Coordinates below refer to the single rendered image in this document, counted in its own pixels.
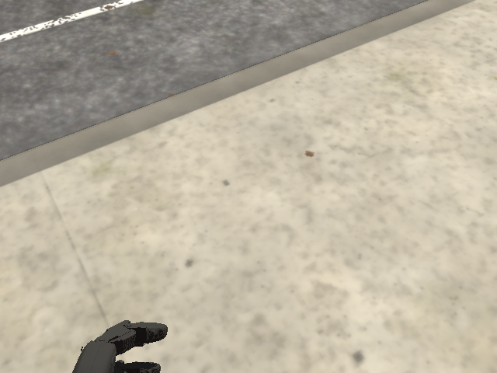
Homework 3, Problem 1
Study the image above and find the robot left hand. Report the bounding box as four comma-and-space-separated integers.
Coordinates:
72, 320, 168, 373

